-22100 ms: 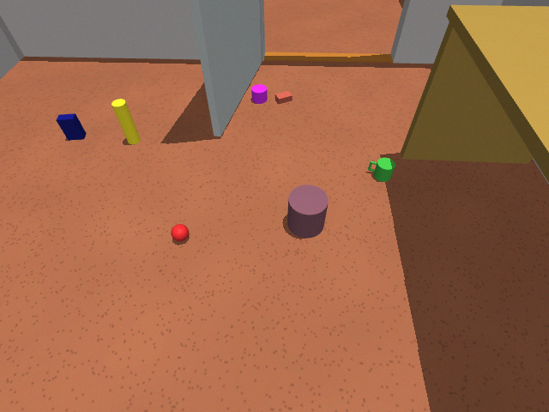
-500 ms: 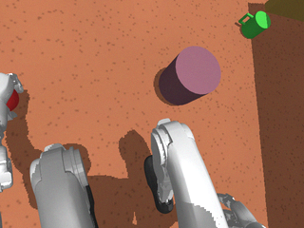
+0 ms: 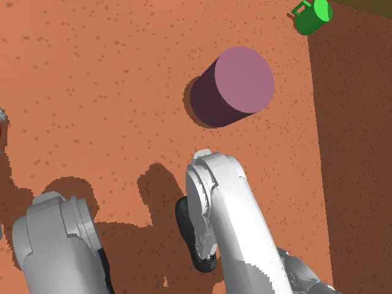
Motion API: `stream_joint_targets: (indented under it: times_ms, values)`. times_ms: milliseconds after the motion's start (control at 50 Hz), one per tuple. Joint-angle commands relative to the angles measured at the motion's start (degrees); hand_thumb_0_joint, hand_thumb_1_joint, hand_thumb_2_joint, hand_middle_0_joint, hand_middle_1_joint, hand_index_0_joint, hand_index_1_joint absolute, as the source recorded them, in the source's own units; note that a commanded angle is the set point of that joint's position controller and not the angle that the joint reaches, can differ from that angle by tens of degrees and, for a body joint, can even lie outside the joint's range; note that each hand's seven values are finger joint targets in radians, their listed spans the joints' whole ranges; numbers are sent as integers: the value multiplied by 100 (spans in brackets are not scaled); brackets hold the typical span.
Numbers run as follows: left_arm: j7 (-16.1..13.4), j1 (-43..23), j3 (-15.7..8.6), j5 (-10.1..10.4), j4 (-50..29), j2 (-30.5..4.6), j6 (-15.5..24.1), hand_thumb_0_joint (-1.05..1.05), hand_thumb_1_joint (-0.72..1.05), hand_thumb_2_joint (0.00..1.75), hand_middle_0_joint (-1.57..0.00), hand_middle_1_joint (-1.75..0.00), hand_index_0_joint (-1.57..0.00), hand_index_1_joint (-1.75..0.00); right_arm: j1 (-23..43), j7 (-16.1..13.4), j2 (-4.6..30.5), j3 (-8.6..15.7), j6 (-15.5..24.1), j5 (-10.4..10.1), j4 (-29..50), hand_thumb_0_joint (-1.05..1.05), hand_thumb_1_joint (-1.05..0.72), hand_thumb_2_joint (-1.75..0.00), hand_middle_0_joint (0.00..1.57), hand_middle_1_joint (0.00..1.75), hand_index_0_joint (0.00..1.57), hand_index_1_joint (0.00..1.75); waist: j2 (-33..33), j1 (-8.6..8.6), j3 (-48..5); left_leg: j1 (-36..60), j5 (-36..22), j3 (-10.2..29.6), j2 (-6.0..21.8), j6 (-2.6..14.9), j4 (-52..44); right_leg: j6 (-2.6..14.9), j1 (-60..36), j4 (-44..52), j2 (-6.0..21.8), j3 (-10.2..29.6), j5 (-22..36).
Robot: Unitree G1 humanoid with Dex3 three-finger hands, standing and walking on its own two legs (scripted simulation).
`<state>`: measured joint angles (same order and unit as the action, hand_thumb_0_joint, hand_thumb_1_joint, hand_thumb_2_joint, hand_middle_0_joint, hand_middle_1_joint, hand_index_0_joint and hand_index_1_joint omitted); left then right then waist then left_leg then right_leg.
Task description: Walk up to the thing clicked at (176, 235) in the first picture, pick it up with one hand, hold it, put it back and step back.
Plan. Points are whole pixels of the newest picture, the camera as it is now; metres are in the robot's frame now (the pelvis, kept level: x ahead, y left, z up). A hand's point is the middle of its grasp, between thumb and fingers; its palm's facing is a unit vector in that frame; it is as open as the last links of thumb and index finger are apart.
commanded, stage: rest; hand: left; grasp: from above
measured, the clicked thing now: out of the picture +0.45 +0.31 -0.23
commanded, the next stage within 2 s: open in 0.98 s
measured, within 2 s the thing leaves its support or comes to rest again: rests again in 0.84 s
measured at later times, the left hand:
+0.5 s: hand out of the picture +0.44 +0.30 -0.24, palm faces -0.46 -0.15 -0.87, open 8.7 cm
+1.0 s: hand out of the picture +0.44 +0.30 -0.26, palm faces -0.46 -0.14 -0.88, open 8.6 cm
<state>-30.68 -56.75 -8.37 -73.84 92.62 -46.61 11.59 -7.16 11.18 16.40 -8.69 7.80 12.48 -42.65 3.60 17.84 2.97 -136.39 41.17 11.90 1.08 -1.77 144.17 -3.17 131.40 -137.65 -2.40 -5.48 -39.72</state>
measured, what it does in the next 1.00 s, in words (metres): stands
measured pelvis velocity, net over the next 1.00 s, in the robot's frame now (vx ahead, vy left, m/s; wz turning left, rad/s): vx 0.00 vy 0.01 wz -0.06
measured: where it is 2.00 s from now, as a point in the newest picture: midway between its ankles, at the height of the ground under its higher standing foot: (153, 267)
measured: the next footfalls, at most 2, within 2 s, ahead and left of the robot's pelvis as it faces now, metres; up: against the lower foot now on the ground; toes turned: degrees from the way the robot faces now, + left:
none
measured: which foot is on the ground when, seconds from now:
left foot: down 0.00-1.00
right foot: down 0.00-1.00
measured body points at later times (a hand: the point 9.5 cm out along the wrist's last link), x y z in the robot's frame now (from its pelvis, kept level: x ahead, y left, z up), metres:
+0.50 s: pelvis +0.00 +0.00 +0.00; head +0.27 +0.11 +0.34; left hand +0.46 +0.30 -0.19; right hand +0.05 -0.26 -0.08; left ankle +0.06 +0.13 -0.27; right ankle +0.10 -0.12 -0.27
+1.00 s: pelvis +0.00 +0.01 +0.00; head +0.28 +0.12 +0.33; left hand +0.46 +0.30 -0.21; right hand +0.05 -0.25 -0.07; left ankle +0.06 +0.13 -0.27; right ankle +0.10 -0.12 -0.27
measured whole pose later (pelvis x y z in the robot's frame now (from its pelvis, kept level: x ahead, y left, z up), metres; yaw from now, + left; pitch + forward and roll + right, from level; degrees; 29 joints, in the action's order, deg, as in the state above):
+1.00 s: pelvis +0.00 +0.01 +0.00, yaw -3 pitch +29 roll -13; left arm -36.5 -59.2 -7.2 -73.8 99.5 -53.8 12.2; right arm -4.5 15.0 18.8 -15.1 13.3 15.4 -40.4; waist 7.4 20.8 7.7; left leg -135.3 42.2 15.1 1.4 -1.3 146.6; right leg -4.0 129.0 -137.1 -3.6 -8.0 -39.2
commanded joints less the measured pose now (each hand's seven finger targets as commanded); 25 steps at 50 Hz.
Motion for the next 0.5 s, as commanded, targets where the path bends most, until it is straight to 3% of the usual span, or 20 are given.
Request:
stream_joint_targets:
  times_ms: [0,20,60,80,100,180,220,280,300,320,340,360,400,420,440,460,480]
  values:
    - [-423,-1657,-96,52,-585,-1464,14,0,60,87,-91,-88,-94,-84,-1187,1,1664,439,54,28,-44,0,-90,-90,20,30,20,30,-2453,79,-4002,3037,-1449,-735,21,245,-1332,475,-2091,1143,-172,-705,1709]
    - [-431,-1784,-61,36,-623,-1458,17,0,61,87,-91,-88,-95,-84,-1175,30,1652,431,90,66,-54,0,-90,-89,20,30,20,30,-2423,166,-3906,2988,-1382,-733,36,263,-1278,449,-2111,1172,-196,-700,1699]
    - [-478,-1799,-160,32,-674,-1654,13,0,61,88,-93,-85,-96,-82,-1161,41,1707,405,118,75,-45,0,-90,-90,20,30,20,30,-2401,149,-4024,3031,-1512,-720,46,273,-1222,429,-2268,1170,-201,-691,1854]
    - [-470,-1677,-39,51,-483,-1510,7,0,61,86,-92,-86,-96,-83,-1164,67,1682,381,139,77,-77,0,-90,-90,20,30,20,30,-2415,148,-3904,2956,-1440,-716,52,272,-1229,435,-2252,1180,-215,-670,1782]
    - [-530,-1700,-234,122,-775,-1663,30,0,60,87,-92,-86,-95,-83,-1174,61,1718,379,150,89,-73,0,-90,-90,20,30,20,30,-2472,72,-4063,3040,-1551,-708,52,259,-1284,422,-2383,1224,-216,-715,1852]
    - [-512,-1823,-9,108,-542,-1584,2,0,63,86,-93,-86,-97,-83,-1124,126,1764,319,226,117,-42,0,-90,-90,20,30,20,30,-2504,257,-3780,2984,-1396,-670,66,263,-1217,431,-2231,1167,-221,-746,1738]
    - [-550,-1689,-74,157,-516,-1695,6,0,62,86,-93,-86,-97,-82,-1063,134,1786,314,267,98,-58,0,-90,-90,20,30,20,30,-2469,114,-3863,2997,-1350,-644,69,253,-1258,447,-2247,1195,-242,-763,1669]
    - [-606,-1553,-250,115,-651,-1846,-5,0,62,85,-93,-86,-96,-82,-1036,137,1822,297,254,110,15,0,-90,-90,20,30,20,30,-2676,99,-4103,3255,-1689,-620,81,204,-1308,453,-2416,1106,-241,-801,1952]
    - [-579,-1504,34,98,-245,-1536,-28,0,61,84,-92,-86,-95,-82,-986,172,1766,263,264,125,-53,0,-90,-90,20,30,20,30,-2596,193,-3842,3107,-1535,-613,89,210,-1267,464,-2242,1072,-256,-798,1845]
    - [-592,-1722,57,114,-370,-1536,-9,0,61,84,-91,-87,-95,-83,-989,184,1769,250,279,147,-50,0,-90,-90,20,30,20,30,-2557,290,-3715,2986,-1437,-610,91,234,-1244,434,-2229,1133,-264,-813,1792]
    - [-640,-1782,-235,162,-495,-1919,16,0,59,86,-90,-86,-93,-83,-1054,172,1885,276,277,130,15,0,-90,-90,20,30,20,30,-2464,270,-3781,2951,-1449,-574,97,252,-1232,427,-2329,1191,-254,-825,1803]
    - [-599,-1687,-66,110,-465,-1742,-8,0,58,86,-91,-85,-94,-82,-1034,186,1847,222,288,130,71,0,-90,-90,20,30,20,30,-2514,246,-3755,2975,-1510,-610,78,258,-1209,430,-2380,1157,-247,-771,1865]
    - [-611,-1755,-117,79,-424,-1855,0,0,62,85,-93,-85,-97,-81,-1035,198,1907,214,321,186,33,0,-90,-90,20,30,20,30,-2468,336,-3716,2994,-1512,-603,89,260,-1178,409,-2358,1174,-252,-816,1878]
    - [-624,-1692,-97,144,-415,-1830,15,0,61,84,-93,-84,-96,-81,-942,204,1854,198,331,133,55,0,-90,-90,20,30,20,30,-2524,221,-3756,3001,-1454,-573,107,239,-1242,437,-2365,1173,-274,-798,1786]
    - [-642,-1653,-26,173,-274,-1675,26,0,61,84,-92,-85,-95,-82,-981,199,1873,177,340,154,-2,0,-90,-90,20,30,20,30,-2578,270,-3619,2993,-1421,-571,78,210,-1286,461,-2237,1159,-255,-862,1711]
    - [-631,-1711,-1,128,-273,-1737,44,0,62,82,-91,-87,-95,-83,-927,222,1849,191,363,161,40,0,-90,-90,20,30,20,30,-2624,317,-3575,3008,-1311,-548,109,214,-1284,458,-2213,1139,-275,-848,1644]
    - [-645,-1705,-74,128,-503,-1843,62,0,60,85,-91,-86,-95,-82,-947,203,1902,179,356,168,70,0,-90,-90,20,30,20,30,-2634,234,-3809,3141,-1501,-540,106,213,-1298,442,-2374,1185,-283,-861,1800]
